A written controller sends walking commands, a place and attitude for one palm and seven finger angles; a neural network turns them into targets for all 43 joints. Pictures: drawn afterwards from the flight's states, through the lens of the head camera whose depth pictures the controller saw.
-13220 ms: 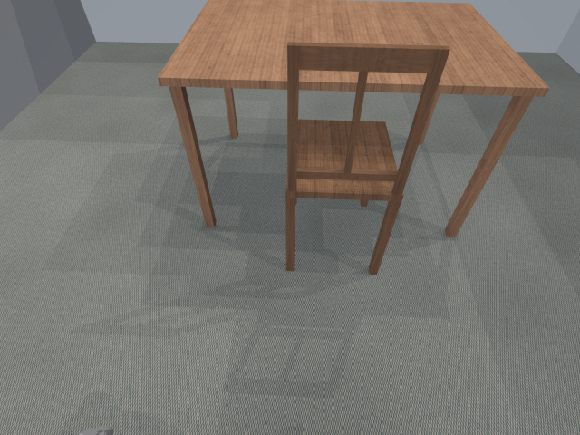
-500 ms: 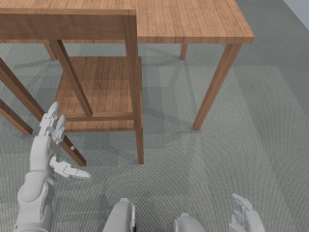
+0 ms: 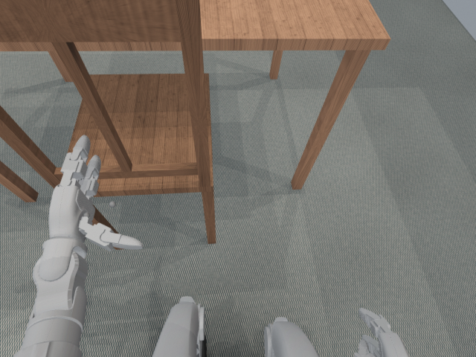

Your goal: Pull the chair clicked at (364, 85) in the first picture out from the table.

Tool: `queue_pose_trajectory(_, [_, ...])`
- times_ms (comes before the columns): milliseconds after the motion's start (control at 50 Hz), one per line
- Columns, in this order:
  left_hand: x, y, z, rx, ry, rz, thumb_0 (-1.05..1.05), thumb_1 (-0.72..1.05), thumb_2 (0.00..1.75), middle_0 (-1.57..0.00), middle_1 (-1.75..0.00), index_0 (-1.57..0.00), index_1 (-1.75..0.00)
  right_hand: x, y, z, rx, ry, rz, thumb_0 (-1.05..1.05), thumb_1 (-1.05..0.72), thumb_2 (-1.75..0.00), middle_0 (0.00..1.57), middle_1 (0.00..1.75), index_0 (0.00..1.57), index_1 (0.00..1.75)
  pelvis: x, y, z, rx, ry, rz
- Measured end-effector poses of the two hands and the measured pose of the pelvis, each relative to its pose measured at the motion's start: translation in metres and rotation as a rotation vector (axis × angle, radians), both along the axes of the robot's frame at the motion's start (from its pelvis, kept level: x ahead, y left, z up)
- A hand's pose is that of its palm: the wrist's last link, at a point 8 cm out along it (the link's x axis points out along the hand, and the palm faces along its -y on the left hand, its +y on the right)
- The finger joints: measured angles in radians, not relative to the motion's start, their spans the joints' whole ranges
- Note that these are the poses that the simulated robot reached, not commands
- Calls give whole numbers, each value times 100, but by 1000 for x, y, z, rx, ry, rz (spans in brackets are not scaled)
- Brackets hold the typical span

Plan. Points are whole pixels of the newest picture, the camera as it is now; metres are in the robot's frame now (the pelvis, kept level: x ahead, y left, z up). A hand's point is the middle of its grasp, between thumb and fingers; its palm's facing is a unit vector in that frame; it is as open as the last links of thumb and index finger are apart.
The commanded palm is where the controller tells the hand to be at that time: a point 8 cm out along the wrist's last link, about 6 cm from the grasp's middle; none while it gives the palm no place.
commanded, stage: aim the fingers beside a spindle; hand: left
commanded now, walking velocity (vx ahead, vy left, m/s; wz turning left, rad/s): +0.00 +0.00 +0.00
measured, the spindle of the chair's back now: (102, 120) +0.50 +0.26 +0.05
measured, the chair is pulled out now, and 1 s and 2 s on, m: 0.00 0.00 0.00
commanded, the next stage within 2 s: push the fingers through the gap in 0.60 s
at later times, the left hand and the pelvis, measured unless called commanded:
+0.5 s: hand (108, 202) +0.35 +0.23 +0.02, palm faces +0.11 -0.99 -0.04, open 16.9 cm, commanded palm +0.32 +0.27 +0.03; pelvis +0.00 +0.00 +0.00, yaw +0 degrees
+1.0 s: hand (115, 189) +0.38 +0.22 +0.02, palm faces +0.10 -0.99 -0.04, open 16.9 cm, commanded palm +0.35 +0.26 +0.03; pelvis +0.00 +0.00 +0.00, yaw +0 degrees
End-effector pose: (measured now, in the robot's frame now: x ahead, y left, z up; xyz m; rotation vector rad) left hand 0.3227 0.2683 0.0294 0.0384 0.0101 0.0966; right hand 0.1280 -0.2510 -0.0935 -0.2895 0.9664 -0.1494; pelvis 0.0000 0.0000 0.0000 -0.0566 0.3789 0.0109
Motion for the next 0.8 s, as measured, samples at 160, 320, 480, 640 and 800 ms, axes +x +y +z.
queue_pose_trajectory(160, [7,8,-4,1,6,14,-1,-50,30,-6,-8,-6,-8,-7,-4,-6,-1,32,-24,1,-91,-90,20,30,20,30,1,-1,-3,0,12,-7])
queue_pose_trajectory(320, [-1,8,-5,-3,18,12,-1,-50,30,-6,-8,-6,-8,-7,-4,-4,0,42,-26,1,-91,-90,20,30,20,30,4,-1,0,1,14,-4])
queue_pose_trajectory(480, [5,9,-8,-4,2,16,-1,-50,30,-6,-8,-6,-8,1,-5,-4,-16,27,-20,1,-91,-90,20,30,20,30,3,-1,-3,-4,17,-2])
queue_pose_trajectory(640, [1,4,-1,-6,11,1,-1,-50,30,-6,-8,-6,-8,7,0,1,5,11,-16,1,-91,-90,20,30,20,30,6,1,2,-1,12,-3])
queue_pose_trajectory(800, [-3,6,-4,3,0,27,-1,-50,30,-6,-8,-6,-8,9,1,-1,3,11,-4,0,-91,-90,20,30,20,30,5,0,0,-1,11,0])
